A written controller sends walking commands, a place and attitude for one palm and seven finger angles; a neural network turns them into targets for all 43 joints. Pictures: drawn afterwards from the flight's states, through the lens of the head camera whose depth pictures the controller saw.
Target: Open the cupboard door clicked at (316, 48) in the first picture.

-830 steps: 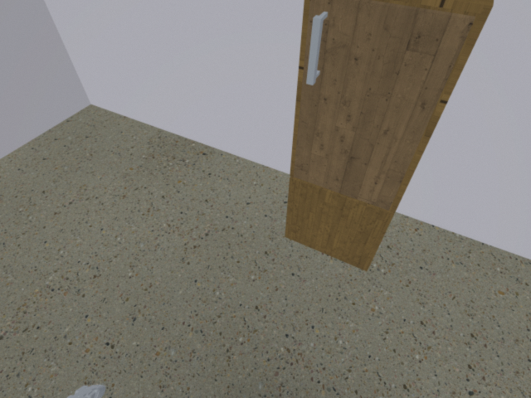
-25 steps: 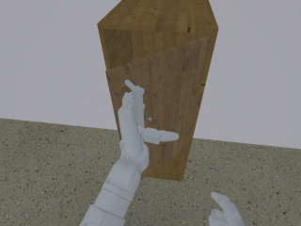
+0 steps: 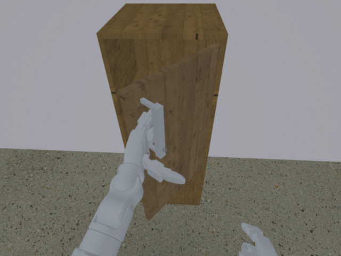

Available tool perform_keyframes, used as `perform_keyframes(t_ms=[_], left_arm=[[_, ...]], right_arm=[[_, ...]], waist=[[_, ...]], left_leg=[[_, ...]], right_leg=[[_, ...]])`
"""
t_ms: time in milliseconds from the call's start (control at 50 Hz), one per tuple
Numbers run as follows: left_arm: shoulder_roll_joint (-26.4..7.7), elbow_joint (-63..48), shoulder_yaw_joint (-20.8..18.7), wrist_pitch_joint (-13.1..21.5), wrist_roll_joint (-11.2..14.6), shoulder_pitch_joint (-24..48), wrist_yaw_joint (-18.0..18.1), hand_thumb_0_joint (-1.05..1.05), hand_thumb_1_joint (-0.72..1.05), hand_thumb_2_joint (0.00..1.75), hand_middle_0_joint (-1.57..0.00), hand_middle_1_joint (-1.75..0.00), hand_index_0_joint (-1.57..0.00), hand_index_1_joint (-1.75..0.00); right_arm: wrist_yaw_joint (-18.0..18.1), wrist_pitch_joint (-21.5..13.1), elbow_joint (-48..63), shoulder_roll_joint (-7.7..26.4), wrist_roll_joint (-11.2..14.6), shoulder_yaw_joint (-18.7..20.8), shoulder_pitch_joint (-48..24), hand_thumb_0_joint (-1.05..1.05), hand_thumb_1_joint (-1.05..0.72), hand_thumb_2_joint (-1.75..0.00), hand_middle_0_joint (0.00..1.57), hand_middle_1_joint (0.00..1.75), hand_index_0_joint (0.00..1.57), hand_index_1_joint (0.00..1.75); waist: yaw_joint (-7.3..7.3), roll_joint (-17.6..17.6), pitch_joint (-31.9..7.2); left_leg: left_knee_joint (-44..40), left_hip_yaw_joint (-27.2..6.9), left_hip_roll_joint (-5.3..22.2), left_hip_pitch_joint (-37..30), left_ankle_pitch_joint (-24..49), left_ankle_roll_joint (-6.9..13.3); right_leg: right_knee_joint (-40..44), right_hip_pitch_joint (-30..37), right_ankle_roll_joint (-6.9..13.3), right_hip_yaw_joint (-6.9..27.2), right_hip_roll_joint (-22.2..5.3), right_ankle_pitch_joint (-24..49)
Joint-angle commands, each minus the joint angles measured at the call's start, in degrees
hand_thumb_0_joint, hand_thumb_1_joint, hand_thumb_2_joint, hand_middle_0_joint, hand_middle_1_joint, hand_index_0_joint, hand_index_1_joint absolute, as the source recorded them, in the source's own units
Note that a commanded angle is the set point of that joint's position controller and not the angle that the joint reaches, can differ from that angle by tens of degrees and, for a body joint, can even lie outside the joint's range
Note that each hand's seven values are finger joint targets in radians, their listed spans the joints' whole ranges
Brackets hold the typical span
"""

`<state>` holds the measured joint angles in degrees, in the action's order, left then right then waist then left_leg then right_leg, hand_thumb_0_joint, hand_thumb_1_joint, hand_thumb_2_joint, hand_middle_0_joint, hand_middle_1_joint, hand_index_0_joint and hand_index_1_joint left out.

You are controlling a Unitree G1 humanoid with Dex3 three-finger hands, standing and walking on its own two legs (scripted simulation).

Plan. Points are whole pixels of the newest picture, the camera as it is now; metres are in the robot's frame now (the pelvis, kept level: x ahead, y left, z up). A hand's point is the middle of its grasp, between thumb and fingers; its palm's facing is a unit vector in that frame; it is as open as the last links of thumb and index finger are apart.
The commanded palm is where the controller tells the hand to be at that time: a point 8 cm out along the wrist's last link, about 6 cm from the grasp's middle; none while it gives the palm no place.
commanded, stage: slide the hand sideways off the handle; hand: left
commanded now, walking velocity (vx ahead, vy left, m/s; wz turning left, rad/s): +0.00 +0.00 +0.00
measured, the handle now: (153, 129) +0.37 +0.07 +0.14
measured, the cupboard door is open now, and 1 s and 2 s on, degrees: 50 49 49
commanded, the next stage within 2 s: draw the hand back to the body in 0.72 s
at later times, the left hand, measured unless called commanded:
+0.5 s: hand (140, 166) +0.26 +0.08 +0.13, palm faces -0.06 -1.00 -0.01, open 16.1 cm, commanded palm +0.23 +0.14 +0.14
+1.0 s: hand (117, 180) +0.23 +0.12 +0.14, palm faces -0.02 -1.00 -0.06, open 16.3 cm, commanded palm +0.20 +0.18 +0.15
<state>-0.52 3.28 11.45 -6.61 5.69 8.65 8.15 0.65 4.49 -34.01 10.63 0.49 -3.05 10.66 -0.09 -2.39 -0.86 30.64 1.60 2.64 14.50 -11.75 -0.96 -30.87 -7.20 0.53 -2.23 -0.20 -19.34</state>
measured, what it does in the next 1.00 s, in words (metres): stands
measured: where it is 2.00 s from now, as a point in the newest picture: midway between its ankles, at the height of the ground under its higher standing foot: outside the picture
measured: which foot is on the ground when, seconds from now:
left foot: down 0.00-1.00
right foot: down 0.00-1.00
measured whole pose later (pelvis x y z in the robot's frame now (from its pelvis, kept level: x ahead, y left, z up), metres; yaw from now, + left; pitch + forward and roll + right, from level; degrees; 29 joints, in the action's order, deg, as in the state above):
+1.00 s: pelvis +0.02 -0.02 +0.00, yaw +2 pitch -3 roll +0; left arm -11.1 -23.1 -1.8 -5.3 12.7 -20.1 -7.9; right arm 4.1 -6.3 -31.7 12.9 1.5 -3.0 12.4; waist 1.9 -3.8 -2.1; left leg 33.4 -0.8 2.9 15.8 -14.3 -2.2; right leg -33.0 -7.3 1.7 -4.5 0.4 -22.4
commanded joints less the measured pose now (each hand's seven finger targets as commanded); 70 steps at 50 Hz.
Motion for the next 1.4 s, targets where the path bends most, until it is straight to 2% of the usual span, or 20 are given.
perform_keyframes(t_ms=[0,120,180,360,420,480,660,740,840,860,880,900,1020,1100,1200,1280,1300,1320,1360,1380], left_arm=[[-3.9,-16.7,-5.7,3.1,0.0,15.9,-0.5,0.0,-0.5,0.3,-0.15,-0.3,-0.15,-0.3],[-5.1,-23.3,-7.9,2.0,1.7,6.1,-2.2,0.0,-0.5,0.3,-0.15,-0.3,-0.15,-0.3],[-5.3,-25.8,-7.3,1.4,1.5,2.0,-3.2,0.0,-0.5,0.3,-0.15,-0.3,-0.15,-0.3],[-7.9,-35.8,-9.4,1.5,2.1,-10.1,-6.7,0.0,-0.5,0.3,-0.15,-0.3,-0.15,-0.3],[-9.8,-37.6,-11.7,1.7,3.2,-13.7,-8.3,0.0,-0.5,0.3,-0.15,-0.3,-0.15,-0.3],[-10.5,-39.6,-12.5,2.2,3.8,-18.0,-10.1,0.0,-0.5,0.3,-0.15,-0.3,-0.15,-0.3],[-12.2,-44.2,-14.4,4.9,6.5,-27.3,-15.5,0.0,-0.5,0.3,-0.15,-0.3,-0.15,-0.3],[-12.3,-43.1,-13.5,6.1,7.2,-22.7,-16.7,0.0,-0.5,0.3,-0.15,-0.3,-0.15,-0.3],[-13.8,-41.3,-15.0,6.6,7.0,-20.0,-15.9,0.0,-0.5,0.3,-0.15,-0.3,-0.15,-0.3],[-15.3,-40.4,-17.1,6.5,7.2,-21.1,-15.7,0.0,-0.5,0.3,-0.15,-0.3,-0.15,-0.3],[-17.1,-39.3,-19.1,6.2,7.2,-22.8,-15.5,0.0,-0.5,0.3,-0.15,-0.3,-0.15,-0.3],[-14.9,-39.6,-17.4,5.9,7.4,-21.5,-15.9,0.0,-0.5,0.3,-0.15,-0.3,-0.15,-0.3],[-15.6,-39.4,-18.9,4.5,9.1,-20.6,-16.9,0.0,-0.5,0.3,-0.15,-0.3,-0.15,-0.3],[-17.6,-39.7,-21.2,4.0,9.6,-21.5,-17.6,0.0,-0.5,0.3,-0.15,-0.3,-0.15,-0.3],[-18.1,-41.2,-22.1,3.9,10.1,-21.1,-18.5,0.0,-0.5,0.3,-0.15,-0.3,-0.15,-0.3],[-20.1,-40.9,-24.8,3.9,10.9,-22.1,-19.3,0.0,-0.36,0.36,-0.16,-0.3,-0.16,-0.3],[-19.3,-41.3,-23.7,3.9,10.9,-21.4,-19.6,0.0,-0.32,0.37,-0.16,-0.3,-0.16,-0.3],[-24.1,-47.0,-22.9,8.8,3.2,-18.6,-12.0,0.0,-0.29,0.39,-0.16,-0.3,-0.16,-0.3],[-19.7,-40.4,-21.3,10.5,1.1,-27.1,-7.3,0.0,-0.22,0.42,-0.16,-0.3,-0.16,-0.3],[-20.9,-40.8,-22.2,11.5,0.3,-27.6,-6.0,0.0,-0.18,0.43,-0.16,-0.3,-0.16,-0.3]], right_arm=[[0.7,-2.4,11.2,4.7,0.3,1.6,-13.2,0.0,-0.9,-0.9,0.2,0.3,0.2,0.3],[0.9,-2.7,12.4,4.8,0.3,1.7,-13.1,0.0,-0.9,-0.9,0.2,0.3,0.2,0.3],[0.6,-2.5,12.7,5.0,0.4,1.7,-12.5,0.0,-0.9,-0.9,0.2,0.3,0.2,0.3],[0.7,-3.4,14.5,5.2,0.4,1.8,-11.5,0.0,-0.9,-0.9,0.2,0.3,0.2,0.3],[0.9,-4.1,14.8,5.5,0.5,1.9,-11.0,0.0,-0.9,-0.9,0.2,0.3,0.2,0.3],[1.2,-4.9,15.0,5.5,0.6,1.9,-10.3,0.0,-0.9,-0.9,0.2,0.3,0.2,0.3],[1.9,-9.1,15.4,6.2,1.0,2.2,-8.0,0.0,-0.9,-0.9,0.2,0.3,0.2,0.3],[2.8,-11.7,14.5,6.8,1.0,2.3,-7.5,0.0,-0.9,-0.9,0.2,0.3,0.2,0.3],[3.4,-14.0,13.5,6.7,1.0,2.2,-7.6,0.0,-0.9,-0.9,0.2,0.3,0.2,0.3],[3.5,-14.3,13.2,6.8,1.0,2.2,-7.6,0.0,-0.9,-0.9,0.2,0.3,0.2,0.3],[3.5,-14.3,13.0,7.0,1.1,2.2,-8.1,0.0,-0.9,-0.9,0.2,0.3,0.2,0.3],[3.4,-14.3,13.2,6.4,1.1,1.8,-8.3,0.0,-0.9,-0.9,0.2,0.3,0.2,0.3],[3.8,-15.7,12.9,6.8,1.5,1.7,-8.9,0.0,-0.9,-0.9,0.2,0.3,0.2,0.3],[4.0,-16.7,12.6,7.3,1.6,1.7,-8.5,0.0,-0.9,-0.9,0.2,0.3,0.2,0.3],[4.1,-17.5,12.3,7.4,1.8,1.7,-8.3,0.0,-0.9,-0.9,0.2,0.3,0.2,0.3],[4.5,-18.2,11.6,8.0,1.9,1.9,-7.8,0.0,-0.9,-0.9,0.2,0.3,0.2,0.3],[4.5,-18.3,11.8,7.8,2.0,1.6,-8.0,0.0,-0.9,-0.9,0.2,0.3,0.2,0.3],[5.3,-18.0,11.6,6.8,0.6,1.1,-9.5,0.0,-0.9,-0.9,0.2,0.3,0.2,0.3],[5.5,-17.2,9.9,6.6,-0.4,1.2,-8.2,0.0,-0.9,-0.9,0.2,0.3,0.2,0.3],[5.3,-16.7,9.5,7.0,-0.6,1.6,-8.3,0.0,-0.9,-0.9,0.2,0.3,0.2,0.3]], waist=[[2.34,3.9,-6.5],[3.15,5.3,-8.7],[2.28,6.0,-7.1],[2.26,3.2,-9.0],[2.27,5.3,-8.8],[2.35,4.8,-8.4],[2.05,4.0,-7.1],[0.82,4.7,-4.2],[1.82,3.5,-4.2],[2.23,5.1,-4.8],[3.16,3.9,-4.7],[2.79,3.1,-4.9],[2.99,2.3,-3.7],[3.23,3.2,-3.8],[3.07,0.8,-3.9],[3.42,1.4,-4.6],[3.14,0.1,-4.0],[3.54,0.7,0.3],[3.01,2.8,2.7],[3.16,3.6,2.0]], left_leg=[[-3.8,0.3,-2.4,-9.6,0.5,2.2],[-4.2,0.4,-2.4,-11.0,5.0,2.3],[-3.8,0.5,-2.3,-10.7,6.5,2.4],[-1.9,0.8,-2.6,-11.6,11.8,2.7],[-1.4,0.6,-2.7,-10.7,12.1,2.8],[-0.5,0.6,-2.8,-10.7,13.2,2.9],[1.1,0.1,-2.9,-9.0,12.5,2.9],[1.9,-0.9,-3.2,-7.9,8.3,3.0],[1.7,-1.4,-3.4,-7.0,4.9,2.8],[1.5,-1.3,-3.3,-6.8,5.0,2.8],[1.4,-1.2,-3.3,-6.5,5.1,2.7],[0.8,-1.0,-3.4,-6.7,5.0,2.8],[-0.1,-0.9,-3.1,-7.2,4.5,2.6],[-0.9,-1.2,-3.0,-7.3,3.9,2.6],[-1.5,-1.2,-3.0,-8.0,3.6,2.5],[-1.3,-1.5,-3.1,-8.5,4.6,2.5],[-2.0,-1.5,-3.0,-8.3,3.7,2.3],[-3.5,-1.1,-3.2,-8.2,2.5,2.4],[-4.6,-0.7,-2.5,-9.6,1.5,2.3],[-5.1,-0.6,-2.3,-10.2,2.0,2.3]], right_leg=[[10.9,-7.9,0.6,0.4,0.9,2.8],[10.1,-4.8,0.4,-0.1,1.2,9.6],[9.7,-5.3,0.2,-0.3,1.4,12.5],[6.3,-4.3,-0.2,-0.5,1.3,23.2],[5.7,-4.0,-0.7,-0.5,1.1,25.6],[5.3,-4.2,-1.0,-0.4,1.0,28.2],[3.7,-6.2,-1.8,-0.7,0.6,29.3],[4.9,-9.8,-1.7,-0.3,0.6,21.6],[6.0,-10.8,-1.1,0.3,0.2,13.9],[6.0,-10.1,-1.2,0.3,0.3,13.9],[6.4,-9.3,-0.9,0.7,0.2,13.5],[6.1,-9.1,-1.0,0.3,0.1,13.6],[7.3,-9.3,-1.0,-0.1,0.5,12.5],[7.6,-9.2,-1.0,-0.6,0.8,11.1],[7.6,-9.6,-0.8,-1.3,1.1,10.2],[7.6,-8.9,-0.6,-1.5,1.4,11.3],[7.4,-9.3,-0.6,-1.8,1.4,10.2],[12.0,-10.1,-0.5,0.3,0.7,8.4],[13.6,-10.7,-0.4,0.1,0.4,5.9],[14.3,-9.5,-0.4,0.2,0.5,6.1]])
